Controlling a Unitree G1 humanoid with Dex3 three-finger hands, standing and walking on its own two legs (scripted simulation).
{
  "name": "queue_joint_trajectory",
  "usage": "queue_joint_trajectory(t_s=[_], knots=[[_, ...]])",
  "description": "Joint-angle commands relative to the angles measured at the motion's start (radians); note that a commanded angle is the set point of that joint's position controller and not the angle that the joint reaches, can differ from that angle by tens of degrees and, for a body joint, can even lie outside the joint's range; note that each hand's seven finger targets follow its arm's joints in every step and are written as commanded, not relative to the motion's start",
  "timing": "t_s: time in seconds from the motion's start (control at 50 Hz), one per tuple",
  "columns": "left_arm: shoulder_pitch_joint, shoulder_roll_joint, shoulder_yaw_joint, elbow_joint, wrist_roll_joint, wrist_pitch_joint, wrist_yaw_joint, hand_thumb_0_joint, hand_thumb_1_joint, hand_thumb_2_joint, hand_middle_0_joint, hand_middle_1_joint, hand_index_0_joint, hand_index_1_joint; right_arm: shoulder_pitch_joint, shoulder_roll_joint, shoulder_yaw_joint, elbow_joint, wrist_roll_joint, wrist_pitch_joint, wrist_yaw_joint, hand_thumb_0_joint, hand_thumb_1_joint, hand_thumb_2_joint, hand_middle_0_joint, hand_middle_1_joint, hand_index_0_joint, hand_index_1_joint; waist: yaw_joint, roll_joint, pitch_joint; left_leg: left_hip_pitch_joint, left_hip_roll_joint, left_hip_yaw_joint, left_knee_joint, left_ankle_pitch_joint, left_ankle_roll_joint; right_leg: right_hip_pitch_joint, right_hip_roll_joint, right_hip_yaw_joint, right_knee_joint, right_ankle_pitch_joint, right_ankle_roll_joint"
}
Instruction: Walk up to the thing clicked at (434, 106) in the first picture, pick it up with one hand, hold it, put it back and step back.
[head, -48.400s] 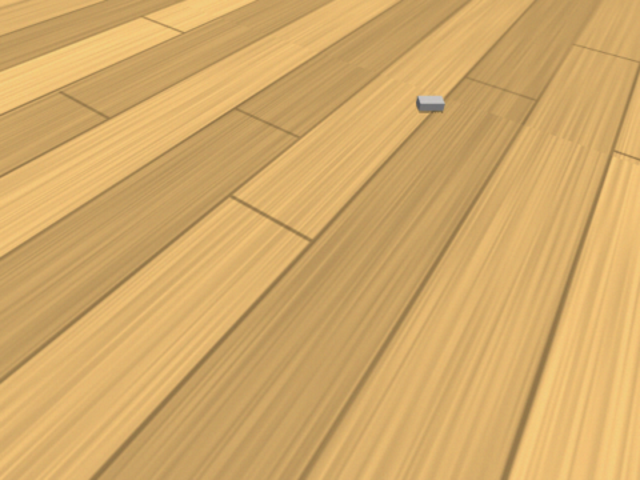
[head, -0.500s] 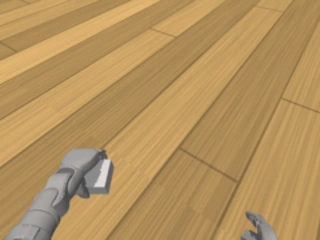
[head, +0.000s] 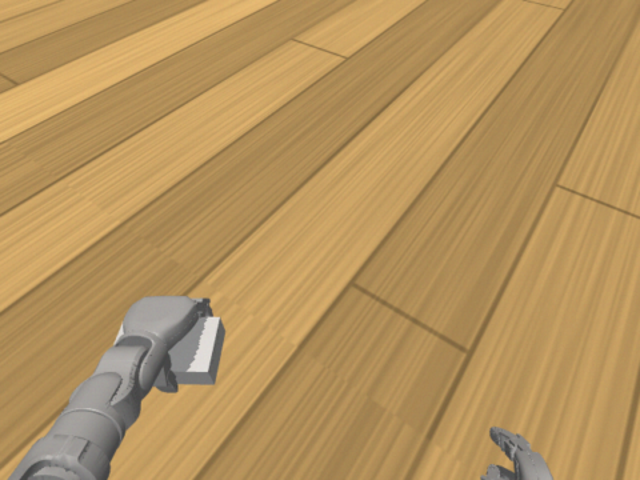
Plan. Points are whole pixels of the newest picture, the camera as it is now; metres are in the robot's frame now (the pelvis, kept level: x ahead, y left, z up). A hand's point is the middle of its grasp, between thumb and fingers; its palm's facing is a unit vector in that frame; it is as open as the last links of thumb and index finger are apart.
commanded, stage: crouch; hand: left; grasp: from above
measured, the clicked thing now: (169, 349) +0.31 +0.23 -0.08
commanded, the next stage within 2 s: lower in 1.80 s
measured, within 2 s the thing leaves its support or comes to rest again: neither
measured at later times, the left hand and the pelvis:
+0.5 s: hand (217, 360) +0.38 +0.22 -0.30, palm faces -0.41 +0.05 -0.91, open 11.0 cm; pelvis -0.05 +0.01 -0.19, yaw -1 degrees
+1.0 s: hand (238, 375) +0.42 +0.21 -0.50, palm faces -0.45 +0.01 -0.89, open 11.0 cm; pelvis -0.06 +0.00 -0.33, yaw -3 degrees
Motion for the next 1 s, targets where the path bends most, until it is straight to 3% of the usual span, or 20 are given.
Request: queue_joint_trajectory(t_s=[0.0, 0.1, 0.22, 0.26, 0.34, 0.42, 0.46, 0.56, 0.58, 0.64, 0.66, 0.68, 0.7, 0.76, 0.8, 0.86, 0.94, 0.98], knots=[[-0.419, 0.169, 0.080, -0.049, 0.045, -0.014, 0.133, 0.000, 0.585, 0.855, -0.929, -0.803, -0.951, -0.784, 0.012, -0.142, -0.064, -0.069, -0.024, -0.031, 0.002, 0.000, -0.894, -0.899, 0.200, 0.300, 0.200, 0.300, -0.043, -0.037, -0.262, 0.008, -0.025, 0.010, 0.102, 0.134, 0.002, -0.130, 0.033, -0.018, 0.047, 0.136, -0.028], [-0.544, 0.149, 0.074, 0.141, 0.110, -0.011, 0.240, 0.000, 0.615, 0.846, -0.981, -0.764, -0.994, -0.753, 0.090, -0.157, -0.087, -0.059, -0.047, -0.044, 0.026, 0.000, -0.899, -0.900, 0.199, 0.300, 0.199, 0.300, -0.078, -0.015, -0.383, -0.224, -0.019, 0.004, 0.355, 0.101, 0.007, -0.366, 0.036, -0.022, 0.272, 0.105, -0.034], [-0.686, 0.186, 0.103, 0.254, 0.129, 0.010, 0.311, 0.000, 0.710, 0.878, -1.034, -0.799, -1.054, -0.782, 0.129, -0.168, -0.097, -0.046, -0.070, -0.064, 0.031, 0.000, -0.898, -0.899, 0.199, 0.299, 0.200, 0.299, -0.091, 0.038, -0.522, -0.464, -0.016, -0.010, 0.554, -0.021, 0.012, -0.591, 0.042, -0.043, 0.485, -0.002, -0.044], [-0.727, 0.190, 0.107, 0.289, 0.129, 0.015, 0.317, 0.000, 0.699, 0.930, -1.030, -0.810, -1.043, -0.799, 0.139, -0.174, -0.098, -0.035, -0.078, -0.075, 0.028, 0.000, -0.895, -0.897, 0.199, 0.299, 0.200, 0.299, -0.111, 0.051, -0.559, -0.541, -0.010, -0.030, 0.617, -0.066, 0.010, -0.688, 0.043, -0.052, 0.561, -0.040, -0.048], [-0.790, 0.245, 0.140, 0.263, 0.127, 0.023, 0.317, 0.000, 0.702, 0.923, -1.030, -0.814, -1.045, -0.801, 0.158, -0.187, -0.106, -0.036, -0.088, -0.086, 0.023, 0.000, -0.896, -0.897, 0.199, 0.299, 0.200, 0.299, -0.113, 0.094, -0.699, -0.624, -0.006, -0.047, 0.719, -0.102, 0.008, -0.786, 0.041, -0.064, 0.686, -0.077, -0.057], [-0.814, 0.251, 0.153, 0.366, 0.122, 0.045, 0.313, 0.000, 0.671, 0.911, -1.023, -0.784, -1.032, -0.777, 0.170, -0.185, -0.097, -0.016, -0.100, -0.095, 0.020, 0.000, -0.896, -0.898, 0.199, 0.299, 0.200, 0.299, -0.145, 0.071, -0.662, -0.792, -0.003, -0.053, 0.804, -0.216, 0.014, -0.917, 0.042, -0.068, 0.762, -0.167, -0.055], [-0.836, 0.285, 0.174, 0.340, 0.122, 0.040, 0.305, 0.000, 0.667, 0.903, -1.015, -0.778, -1.026, -0.769, 0.176, -0.191, -0.099, -0.018, -0.105, -0.103, 0.025, 0.000, -0.895, -0.897, 0.199, 0.299, 0.200, 0.299, -0.135, 0.091, -0.729, -0.812, -0.005, -0.065, 0.836, -0.236, 0.011, -0.947, 0.041, -0.076, 0.817, -0.190, -0.060], [-0.884, 0.287, 0.179, 0.382, 0.127, 0.010, 0.286, 0.000, 0.707, 0.886, -1.044, -0.752, -1.057, -0.741, 0.191, -0.189, -0.087, -0.006, -0.114, -0.115, 0.041, 0.000, -0.895, -0.897, 0.200, 0.299, 0.200, 0.299, -0.177, 0.075, -0.727, -0.969, -0.009, -0.071, 0.964, -0.283, 0.020, -1.085, 0.043, -0.087, 0.923, -0.231, -0.060], [-0.902, 0.321, 0.191, 0.367, 0.136, 0.002, 0.287, 0.000, 0.695, 0.878, -1.027, -0.761, -1.044, -0.746, 0.190, -0.191, -0.086, -0.003, -0.116, -0.119, 0.044, 0.000, -0.894, -0.897, 0.200, 0.299, 0.200, 0.299, -0.169, 0.083, -0.744, -0.976, -0.008, -0.076, 0.986, -0.300, 0.019, -1.115, 0.044, -0.090, 0.945, -0.249, -0.061], [-0.961, 0.361, 0.207, 0.369, 0.164, -0.022, 0.307, 0.000, 0.689, 0.914, -1.035, -0.765, -1.047, -0.756, 0.196, -0.198, -0.075, 0.007, -0.125, -0.127, 0.056, 0.000, -0.896, -0.898, 0.200, 0.299, 0.200, 0.299, -0.186, 0.143, -0.768, -1.022, -0.010, -0.077, 1.045, -0.318, 0.014, -1.200, 0.043, -0.093, 1.008, -0.267, -0.063], [-0.982, 0.336, 0.201, 0.376, 0.167, -0.027, 0.311, 0.000, 0.692, 0.889, -1.028, -0.758, -1.045, -0.743, 0.201, -0.199, -0.072, 0.010, -0.129, -0.131, 0.060, 0.000, -0.894, -0.897, 0.200, 0.299, 0.200, 0.299, -0.203, 0.142, -0.766, -1.024, -0.008, -0.095, 1.056, -0.332, 0.011, -1.248, 0.041, -0.104, 1.033, -0.279, -0.063], [-1.006, 0.357, 0.205, 0.356, 0.170, -0.034, 0.318, 0.000, 0.673, 0.883, -1.007, -0.773, -1.028, -0.754, 0.197, -0.198, -0.070, 0.014, -0.131, -0.135, 0.065, 0.000, -0.895, -0.897, 0.200, 0.299, 0.200, 0.299, -0.193, 0.166, -0.784, -1.021, -0.007, -0.094, 1.069, -0.337, 0.010, -1.258, 0.044, -0.105, 1.046, -0.283, -0.065], [-1.007, 0.361, 0.211, 0.390, 0.178, -0.033, 0.326, 0.000, 0.667, 0.883, -1.012, -0.754, -1.028, -0.740, 0.209, -0.210, -0.070, 0.026, -0.134, -0.137, 0.067, 0.000, -0.894, -0.897, 0.200, 0.299, 0.200, 0.299, -0.202, 0.177, -0.796, -1.010, -0.004, -0.103, 1.085, -0.318, 0.006, -1.290, 0.040, -0.110, 1.069, -0.269, -0.064], [-1.046, 0.372, 0.219, 0.368, 0.182, -0.033, 0.343, 0.000, 0.663, 0.870, -1.011, -0.750, -1.028, -0.735, 0.218, -0.208, -0.065, 0.035, -0.145, -0.144, 0.084, 0.000, -0.899, -0.900, 0.199, 0.299, 0.200, 0.299, -0.205, 0.218, -0.885, -0.998, -0.003, -0.086, 1.158, -0.208, 0.009, -1.298, 0.043, -0.117, 1.120, -0.184, -0.062], [-0.991, 0.348, 0.215, 0.452, 0.184, -0.024, 0.346, 0.000, 0.656, 0.865, -1.002, -0.762, -1.022, -0.744, 0.226, -0.205, -0.056, 0.043, -0.153, -0.148, 0.097, 0.000, -0.904, -0.901, 0.199, 0.299, 0.200, 0.299, -0.220, 0.212, -0.833, -1.039, -0.004, -0.086, 1.190, -0.183, 0.009, -1.317, 0.037, -0.122, 1.149, -0.163, -0.058], [-1.041, 0.389, 0.233, 0.415, 0.184, -0.021, 0.345, 0.000, 0.633, 0.888, -1.003, -0.742, -1.012, -0.735, 0.228, -0.209, -0.058, 0.050, -0.158, -0.147, 0.109, 0.000, -0.905, -0.902, 0.199, 0.299, 0.200, 0.299, -0.210, 0.257, -0.898, -1.018, -0.002, -0.081, 1.234, -0.127, 0.008, -1.331, 0.040, -0.125, 1.191, -0.125, -0.061], [-1.056, 0.371, 0.221, 0.432, 0.184, -0.026, 0.337, 0.000, 0.662, 0.883, -1.016, -0.756, -1.030, -0.744, 0.229, -0.206, -0.058, 0.051, -0.164, -0.143, 0.126, 0.000, -0.909, -0.903, 0.199, 0.299, 0.200, 0.299, -0.233, 0.239, -0.876, -1.071, 0.001, -0.073, 1.300, -0.116, 0.016, -1.349, 0.047, -0.131, 1.228, -0.103, -0.056], [-1.086, 0.426, 0.245, 0.416, 0.179, -0.032, 0.340, 0.000, 0.655, 0.884, -1.010, -0.749, -1.023, -0.738, 0.223, -0.212, -0.053, 0.055, -0.167, -0.141, 0.131, 0.000, -0.906, -0.902, 0.200, 0.299, 0.200, 0.299, -0.225, 0.263, -0.866, -1.124, 0.000, -0.060, 1.328, -0.122, 0.017, -1.341, 0.049, -0.126, 1.249, -0.094, -0.055]])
